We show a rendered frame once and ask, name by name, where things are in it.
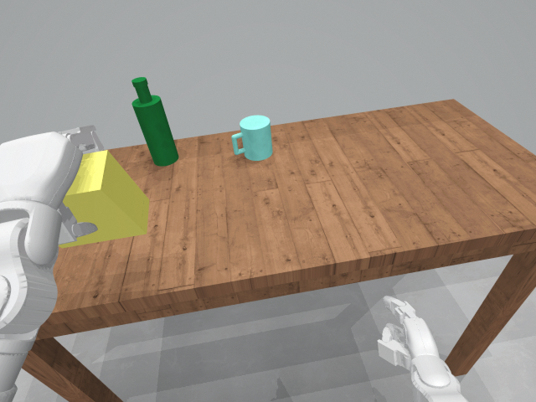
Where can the robot right forearm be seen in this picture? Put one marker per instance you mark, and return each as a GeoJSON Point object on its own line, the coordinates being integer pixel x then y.
{"type": "Point", "coordinates": [432, 381]}

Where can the robot left hand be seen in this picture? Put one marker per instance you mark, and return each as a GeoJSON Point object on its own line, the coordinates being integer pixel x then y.
{"type": "Point", "coordinates": [42, 168]}

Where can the sponge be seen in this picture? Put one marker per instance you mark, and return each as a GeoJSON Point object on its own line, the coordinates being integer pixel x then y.
{"type": "Point", "coordinates": [105, 195]}

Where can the table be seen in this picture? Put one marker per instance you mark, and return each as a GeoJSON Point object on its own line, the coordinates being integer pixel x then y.
{"type": "Point", "coordinates": [341, 199]}

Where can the robot left forearm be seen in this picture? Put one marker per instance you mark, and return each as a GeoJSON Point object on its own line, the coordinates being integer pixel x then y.
{"type": "Point", "coordinates": [29, 248]}

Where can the robot right hand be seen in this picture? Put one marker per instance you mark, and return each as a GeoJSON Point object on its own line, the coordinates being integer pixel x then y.
{"type": "Point", "coordinates": [399, 346]}

